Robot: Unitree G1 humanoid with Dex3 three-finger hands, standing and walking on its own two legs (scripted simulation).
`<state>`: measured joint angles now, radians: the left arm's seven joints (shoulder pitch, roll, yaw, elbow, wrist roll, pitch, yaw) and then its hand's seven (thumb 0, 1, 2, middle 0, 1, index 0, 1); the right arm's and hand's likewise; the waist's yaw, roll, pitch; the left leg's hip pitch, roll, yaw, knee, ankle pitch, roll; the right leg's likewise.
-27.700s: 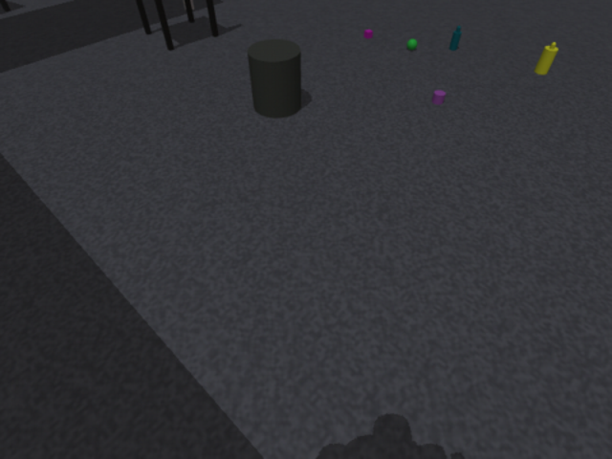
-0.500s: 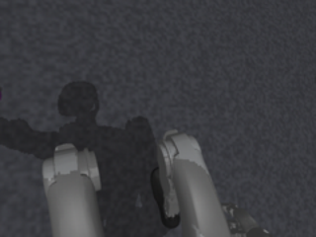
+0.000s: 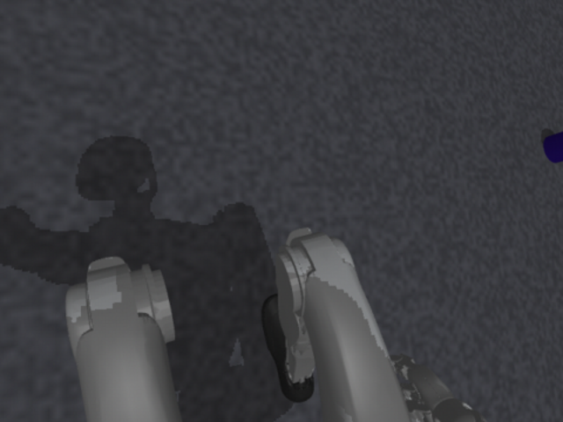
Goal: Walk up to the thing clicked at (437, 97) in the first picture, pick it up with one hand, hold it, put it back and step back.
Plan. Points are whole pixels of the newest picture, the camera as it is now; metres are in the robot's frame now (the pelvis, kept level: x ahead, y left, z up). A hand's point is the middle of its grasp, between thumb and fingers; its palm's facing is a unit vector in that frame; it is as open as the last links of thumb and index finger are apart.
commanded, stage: rise first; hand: left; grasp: from above
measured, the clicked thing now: out of the picture +0.46 +0.41 -0.29
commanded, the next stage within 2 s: none
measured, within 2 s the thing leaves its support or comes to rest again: neither
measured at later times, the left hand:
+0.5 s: hand out of the picture +0.40 +0.44 -0.18, palm faces -0.42 -0.18 -0.89, open 14.2 cm
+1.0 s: hand out of the picture +0.41 +0.45 -0.18, palm faces -0.41 -0.18 -0.89, open 14.1 cm
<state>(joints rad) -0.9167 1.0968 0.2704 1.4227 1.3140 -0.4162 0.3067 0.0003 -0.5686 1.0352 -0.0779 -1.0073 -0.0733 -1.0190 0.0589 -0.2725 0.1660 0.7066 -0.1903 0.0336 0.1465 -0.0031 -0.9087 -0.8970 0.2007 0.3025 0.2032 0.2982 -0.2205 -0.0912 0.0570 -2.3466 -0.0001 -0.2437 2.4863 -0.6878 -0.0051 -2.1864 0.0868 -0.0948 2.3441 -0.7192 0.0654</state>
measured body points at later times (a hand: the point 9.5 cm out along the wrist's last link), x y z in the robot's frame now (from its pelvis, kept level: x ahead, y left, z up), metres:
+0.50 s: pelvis -0.01 +0.00 -0.01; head +0.24 +0.15 +0.34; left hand +0.42 +0.45 -0.13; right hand +0.09 -0.27 -0.08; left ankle +0.07 +0.13 -0.28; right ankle +0.11 -0.14 -0.28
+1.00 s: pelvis -0.01 +0.00 -0.01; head +0.24 +0.15 +0.34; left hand +0.43 +0.46 -0.13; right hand +0.10 -0.26 -0.08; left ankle +0.07 +0.13 -0.28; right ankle +0.11 -0.14 -0.28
